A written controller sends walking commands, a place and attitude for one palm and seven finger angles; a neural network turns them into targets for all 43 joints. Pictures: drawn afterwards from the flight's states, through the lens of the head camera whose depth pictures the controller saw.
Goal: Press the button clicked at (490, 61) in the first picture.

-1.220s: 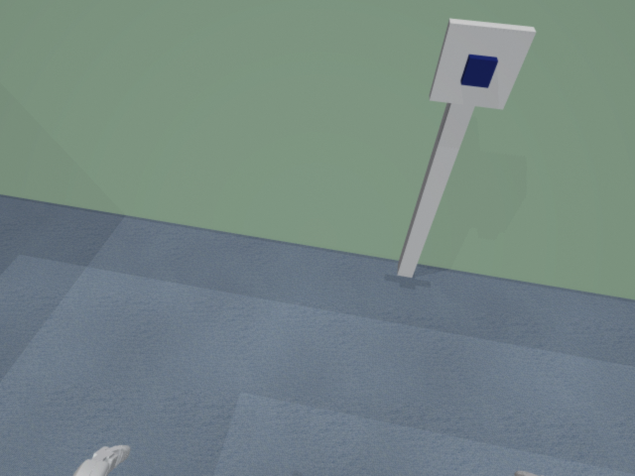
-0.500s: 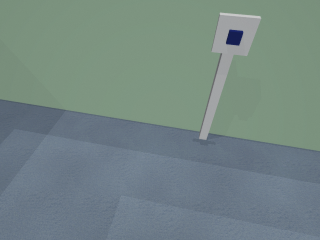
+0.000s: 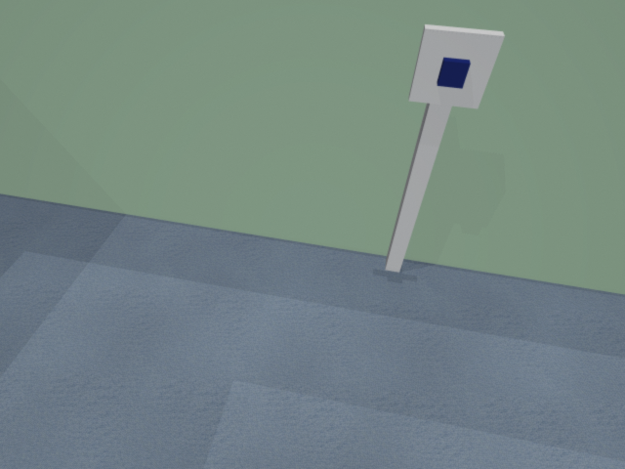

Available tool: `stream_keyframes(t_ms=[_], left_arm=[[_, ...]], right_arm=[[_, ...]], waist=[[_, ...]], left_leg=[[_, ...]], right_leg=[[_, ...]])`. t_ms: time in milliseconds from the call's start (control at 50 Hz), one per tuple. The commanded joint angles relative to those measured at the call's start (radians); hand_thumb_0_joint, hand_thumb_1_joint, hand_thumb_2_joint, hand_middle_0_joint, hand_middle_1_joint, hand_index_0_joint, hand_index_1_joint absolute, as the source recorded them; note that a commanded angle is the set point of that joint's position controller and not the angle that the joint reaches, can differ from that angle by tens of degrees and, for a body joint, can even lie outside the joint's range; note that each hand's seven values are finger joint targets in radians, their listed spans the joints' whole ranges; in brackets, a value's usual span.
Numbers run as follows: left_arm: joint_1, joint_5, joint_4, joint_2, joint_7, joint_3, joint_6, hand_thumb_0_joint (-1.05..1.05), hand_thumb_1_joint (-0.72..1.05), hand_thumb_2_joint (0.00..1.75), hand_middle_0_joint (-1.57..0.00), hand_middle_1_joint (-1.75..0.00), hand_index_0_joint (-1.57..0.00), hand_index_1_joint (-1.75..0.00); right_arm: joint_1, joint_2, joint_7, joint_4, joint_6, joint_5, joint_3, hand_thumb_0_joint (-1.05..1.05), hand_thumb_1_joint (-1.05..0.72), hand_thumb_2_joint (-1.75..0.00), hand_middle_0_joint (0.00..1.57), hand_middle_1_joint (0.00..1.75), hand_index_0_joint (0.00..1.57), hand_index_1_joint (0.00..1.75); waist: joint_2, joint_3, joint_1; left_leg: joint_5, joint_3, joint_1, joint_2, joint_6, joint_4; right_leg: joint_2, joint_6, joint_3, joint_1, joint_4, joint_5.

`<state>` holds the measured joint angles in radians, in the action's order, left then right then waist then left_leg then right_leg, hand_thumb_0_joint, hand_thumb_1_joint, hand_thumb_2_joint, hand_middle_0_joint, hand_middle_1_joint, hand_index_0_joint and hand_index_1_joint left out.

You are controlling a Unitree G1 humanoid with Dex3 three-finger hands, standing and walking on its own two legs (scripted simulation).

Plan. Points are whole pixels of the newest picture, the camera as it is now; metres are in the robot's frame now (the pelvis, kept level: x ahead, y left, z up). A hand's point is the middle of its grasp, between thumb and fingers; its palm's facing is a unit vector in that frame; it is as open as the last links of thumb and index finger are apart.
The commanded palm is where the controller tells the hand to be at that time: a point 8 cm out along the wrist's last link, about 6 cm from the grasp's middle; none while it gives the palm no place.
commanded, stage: look at it before walking up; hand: left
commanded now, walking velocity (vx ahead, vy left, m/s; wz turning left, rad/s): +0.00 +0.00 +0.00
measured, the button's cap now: (453, 72) +0.98 -0.29 +0.08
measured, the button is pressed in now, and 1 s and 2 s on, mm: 0 0 0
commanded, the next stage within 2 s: walk to a spot facing it in 0.32 s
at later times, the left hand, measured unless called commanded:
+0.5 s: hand out of the picture +0.08 +0.25 -0.16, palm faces -0.03 -0.94 -0.33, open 7.4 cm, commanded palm none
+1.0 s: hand out of the picture +0.06 +0.16 -0.17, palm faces -0.20 -0.94 -0.26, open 7.4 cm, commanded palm none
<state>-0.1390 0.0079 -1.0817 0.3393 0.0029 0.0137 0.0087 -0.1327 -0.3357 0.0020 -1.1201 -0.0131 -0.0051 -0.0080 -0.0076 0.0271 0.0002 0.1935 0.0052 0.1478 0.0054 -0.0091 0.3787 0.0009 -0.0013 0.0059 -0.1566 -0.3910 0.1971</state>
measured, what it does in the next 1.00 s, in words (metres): lifts its left foot, turning right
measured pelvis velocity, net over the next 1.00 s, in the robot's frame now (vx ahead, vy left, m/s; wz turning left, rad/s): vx -0.02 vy -0.03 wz -0.27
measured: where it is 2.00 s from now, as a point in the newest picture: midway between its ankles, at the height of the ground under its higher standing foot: outside the picture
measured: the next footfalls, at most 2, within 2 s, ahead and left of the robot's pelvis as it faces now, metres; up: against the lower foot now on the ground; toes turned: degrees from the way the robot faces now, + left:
left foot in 1.36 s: +0.06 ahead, +0.12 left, +0.00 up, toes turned -28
right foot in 1.84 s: -0.11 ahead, -0.08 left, +0.00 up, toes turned -53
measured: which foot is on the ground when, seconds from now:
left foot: down 0.00-0.84, up 0.86-1.00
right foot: down 0.00-1.00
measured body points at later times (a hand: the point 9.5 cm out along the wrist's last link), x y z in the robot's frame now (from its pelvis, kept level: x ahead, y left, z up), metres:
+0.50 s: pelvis +0.01 +0.00 +0.00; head +0.01 +0.00 +0.45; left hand +0.08 +0.30 -0.13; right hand +0.08 -0.30 -0.13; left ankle +0.01 +0.13 -0.75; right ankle +0.01 -0.12 -0.75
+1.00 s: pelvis -0.02 -0.03 -0.01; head +0.02 -0.06 +0.43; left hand +0.07 +0.21 -0.15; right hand +0.00 -0.29 -0.17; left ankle +0.00 +0.13 -0.67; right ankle -0.01 -0.11 -0.75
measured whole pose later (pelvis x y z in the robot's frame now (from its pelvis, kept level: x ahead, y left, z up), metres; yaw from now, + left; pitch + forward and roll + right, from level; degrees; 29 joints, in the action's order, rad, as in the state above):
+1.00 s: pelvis -0.02 -0.03 -0.01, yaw -15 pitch +0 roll +2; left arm -0.27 0.01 -0.93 0.19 0.00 -0.03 -0.03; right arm -0.13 -0.23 0.02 -0.97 0.05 -0.01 0.05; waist 0.02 0.10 -0.04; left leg 0.40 -0.02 0.48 0.05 -0.06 1.10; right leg -0.06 -0.07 0.03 -0.31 -0.57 0.26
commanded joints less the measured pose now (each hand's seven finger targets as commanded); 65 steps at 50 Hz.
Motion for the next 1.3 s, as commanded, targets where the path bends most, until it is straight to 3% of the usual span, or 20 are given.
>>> stream_keyframes(t_ms=[0, 440, 500, 540, 640, 660, 680, 720, 740, 780, 800, 820, 840, 880, 920, 960, 1020, 1180, 1240, 1280], left_arm=[[0.044, 0.002, 0.060, 0.209, -0.013, -0.046, 0.021, 0.00, 0.90, 0.90, -0.20, -0.30, -0.20, -0.30], [0.044, 0.004, 0.063, 0.213, -0.011, -0.050, 0.017, 0.00, 0.90, 0.90, -0.20, -0.30, -0.20, -0.30], [-0.017, 0.003, 0.065, 0.106, -0.017, -0.036, -0.016, 0.00, 0.90, 0.90, -0.20, -0.30, -0.20, -0.30], [-0.035, 0.006, 0.088, 0.108, -0.015, -0.044, -0.029, 0.00, 0.90, 0.90, -0.20, -0.30, -0.20, -0.30], [-0.058, 0.010, 0.147, 0.087, -0.002, -0.062, -0.047, 0.00, 0.90, 0.90, -0.20, -0.30, -0.20, -0.30], [-0.068, 0.010, 0.155, 0.073, 0.000, -0.065, -0.049, 0.00, 0.90, 0.90, -0.20, -0.30, -0.20, -0.30], [-0.079, 0.011, 0.164, 0.059, 0.003, -0.068, -0.054, 0.00, 0.90, 0.90, -0.20, -0.30, -0.20, -0.30], [-0.097, 0.011, 0.183, 0.040, 0.006, -0.078, -0.059, 0.00, 0.90, 0.90, -0.20, -0.30, -0.20, -0.30], [-0.119, 0.011, 0.185, 0.032, 0.009, -0.081, -0.058, 0.00, 0.90, 0.90, -0.20, -0.30, -0.20, -0.30], [-0.202, 0.016, 0.173, 0.025, 0.012, -0.090, -0.045, 0.00, 0.90, 0.90, -0.20, -0.30, -0.20, -0.30], [-0.244, 0.024, 0.166, 0.090, 0.005, -0.104, -0.027, 0.00, 0.90, 0.90, -0.20, -0.30, -0.20, -0.30], [-0.248, 0.027, 0.172, 0.186, -0.011, -0.119, -0.015, 0.00, 0.90, 0.90, -0.20, -0.30, -0.20, -0.30], [-0.260, 0.013, 0.178, 0.164, -0.023, -0.116, -0.024, 0.00, 0.90, 0.90, -0.20, -0.30, -0.20, -0.30], [-0.164, 0.013, 0.207, 0.116, -0.024, -0.118, -0.023, 0.00, 0.90, 0.90, -0.20, -0.30, -0.20, -0.30], [-0.136, 0.008, 0.218, 0.075, -0.021, -0.107, -0.016, 0.00, 0.90, 0.90, -0.20, -0.30, -0.20, -0.30], [-0.158, 0.007, 0.213, 0.068, -0.022, -0.110, -0.010, 0.00, 0.90, 0.90, -0.20, -0.30, -0.20, -0.30], [-0.184, 0.008, 0.207, 0.067, -0.021, -0.116, -0.013, 0.00, 0.90, 0.90, -0.20, -0.30, -0.20, -0.30], [-0.191, 0.019, 0.214, 0.080, -0.020, -0.127, -0.027, 0.00, 0.90, 0.90, -0.20, -0.30, -0.20, -0.30], [-0.128, 0.022, 0.237, 0.100, -0.018, -0.133, -0.036, 0.00, 0.90, 0.90, -0.20, -0.30, -0.20, -0.30], [-0.084, 0.019, 0.249, 0.101, -0.016, -0.133, -0.042, 0.00, 0.90, 0.90, -0.20, -0.30, -0.20, -0.30]], right_arm=[[0.055, -0.211, 0.010, 0.067, -0.022, -0.003, 0.043, 0.00, -0.90, -0.90, 0.20, 0.30, 0.20, 0.30], [0.055, -0.214, 0.014, 0.068, -0.021, -0.003, 0.047, 0.00, -0.90, -0.90, 0.20, 0.30, 0.20, 0.30], [-0.011, -0.093, 0.020, 0.071, 0.000, -0.005, 0.032, 0.00, -0.90, -0.90, 0.20, 0.30, 0.20, 0.30], [-0.026, -0.100, 0.025, 0.093, 0.010, -0.005, 0.044, 0.00, -0.90, -0.90, 0.20, 0.30, 0.20, 0.30], [-0.016, -0.129, 0.031, 0.159, 0.022, -0.008, 0.076, 0.00, -0.90, -0.90, 0.20, 0.30, 0.20, 0.30], [-0.006, -0.139, 0.030, 0.171, 0.022, -0.007, 0.083, 0.00, -0.90, -0.90, 0.20, 0.30, 0.20, 0.30], [0.001, -0.139, 0.030, 0.179, 0.018, -0.008, 0.088, 0.00, -0.90, -0.90, 0.20, 0.30, 0.20, 0.30], [0.022, -0.128, 0.029, 0.204, 0.013, -0.010, 0.094, 0.00, -0.90, -0.90, 0.20, 0.30, 0.20, 0.30], [0.042, -0.124, 0.030, 0.215, 0.012, -0.013, 0.096, 0.00, -0.90, -0.90, 0.20, 0.30, 0.20, 0.30], [0.054, -0.113, 0.028, 0.224, 0.020, -0.015, 0.103, 0.00, -0.90, -0.90, 0.20, 0.30, 0.20, 0.30], [0.035, -0.068, 0.024, 0.233, 0.031, -0.008, 0.097, 0.00, -0.90, -0.90, 0.20, 0.30, 0.20, 0.30], [0.027, 0.010, 0.019, 0.273, 0.034, -0.006, 0.081, 0.00, -0.90, -0.90, 0.20, 0.30, 0.20, 0.30], [0.044, -0.021, 0.025, 0.276, 0.041, -0.003, 0.086, 0.00, -0.90, -0.90, 0.20, 0.30, 0.20, 0.30], [0.055, -0.020, 0.020, 0.260, 0.036, -0.003, 0.090, 0.00, -0.90, -0.90, 0.20, 0.30, 0.20, 0.30], [0.034, -0.015, 0.019, 0.242, 0.034, -0.009, 0.091, 0.00, -0.90, -0.90, 0.20, 0.30, 0.20, 0.30], [0.017, -0.001, 0.020, 0.233, 0.034, -0.008, 0.090, 0.00, -0.90, -0.90, 0.20, 0.30, 0.20, 0.30], [0.021, 0.011, 0.025, 0.238, 0.038, -0.009, 0.089, 0.00, -0.90, -0.90, 0.20, 0.30, 0.20, 0.30], [0.070, 0.014, 0.033, 0.282, 0.029, -0.001, 0.084, 0.00, -0.90, -0.90, 0.20, 0.30, 0.20, 0.30], [0.015, 0.017, 0.035, 0.285, 0.023, 0.008, 0.084, 0.00, -0.90, -0.90, 0.20, 0.30, 0.20, 0.30], [-0.065, 0.017, 0.038, 0.269, 0.016, 0.011, 0.085, 0.00, -0.90, -0.90, 0.20, 0.30, 0.20, 0.30]], waist=[[0.009, -0.046, 0.000], [0.005, -0.050, 0.003], [-0.002, -0.040, 0.006], [-0.003, -0.036, 0.008], [0.090, -0.027, 0.002], [0.136, -0.027, -0.004], [0.186, -0.026, -0.007], [0.214, -0.030, -0.019], [0.199, -0.036, -0.035], [0.115, -0.057, -0.074], [-0.116, -0.052, -0.090], [-0.385, -0.013, -0.068], [-0.254, -0.035, -0.079], [-0.181, -0.009, -0.046], [-0.109, -0.031, -0.025], [-0.070, -0.088, -0.025], [-0.084, -0.111, -0.034], [-0.127, -0.095, -0.058], [-0.153, -0.099, -0.031], [-0.148, -0.116, 0.006]], left_leg=[[-0.084, 0.097, -0.009, 0.113, 0.035, -0.069], [-0.111, 0.077, -0.042, 0.120, 0.031, -0.058], [-0.118, 0.025, -0.033, 0.127, 0.011, -0.001], [-0.098, 0.009, -0.028, 0.137, 0.012, 0.025], [-0.033, 0.048, -0.001, 0.225, 0.058, 0.010], [-0.047, 0.067, 0.017, 0.270, 0.083, -0.009], [-0.102, 0.089, 0.028, 0.322, 0.122, -0.036], [-0.217, 0.076, 0.060, 0.382, 0.172, -0.026], [-0.253, 0.034, 0.062, 0.371, 0.159, 0.020], [-0.186, -0.072, 0.121, 0.299, 0.076, 0.213], [0.039, -0.145, 0.219, 0.177, -0.008, 0.468], [0.411, -0.120, 0.456, 0.025, -0.059, 0.705], [0.389, 0.015, 0.414, 0.049, -0.039, 0.760], [0.281, 0.028, 0.426, 0.077, -0.038, 0.792], [0.191, 0.030, 0.410, 0.078, -0.051, 0.776], [0.162, 0.022, 0.405, 0.066, -0.061, 0.741], [0.156, 0.022, 0.416, 0.055, -0.070, 0.710], [0.228, 0.026, 0.330, 0.026, -0.062, 0.479], [0.239, 0.025, 0.211, 0.005, -0.041, 0.327], [0.147, 0.006, 0.069, -0.014, -0.030, 0.167]], right_leg=[[0.119, -0.032, 0.112, -0.005, 0.082, -0.069], [0.113, -0.035, 0.128, -0.010, 0.076, -0.141], [0.108, -0.023, 0.142, -0.055, 0.013, -0.213], [0.097, -0.023, 0.152, -0.094, -0.027, -0.224], [0.024, -0.009, 0.111, -0.200, -0.203, -0.136], [0.004, -0.003, 0.083, -0.210, -0.290, -0.064], [-0.012, 0.009, 0.043, -0.229, -0.404, 0.130], [0.024, 0.018, 0.022, -0.219, -0.514, 0.297], [0.040, 0.014, 0.018, -0.194, -0.469, 0.293], [0.036, 0.012, -0.015, -0.061, -0.244, 0.101], [0.134, -0.015, 0.169, -0.008, -0.015, -0.116], [0.353, -0.103, 0.567, 0.006, 0.092, -0.400], [0.363, -0.165, 0.522, -0.022, 0.108, -0.343], [0.280, -0.188, 0.485, -0.065, 0.096, -0.169], [0.228, -0.174, 0.404, -0.044, 0.072, -0.223], [0.200, -0.159, 0.368, 0.029, 0.039, -0.320], [0.184, -0.160, 0.371, 0.066, 0.038, -0.305], [0.172, -0.190, 0.476, 0.028, 0.042, -0.284], [0.159, -0.177, 0.505, -0.053, 0.038, -0.260], [0.126, -0.132, 0.496, -0.136, 0.013, -0.206]])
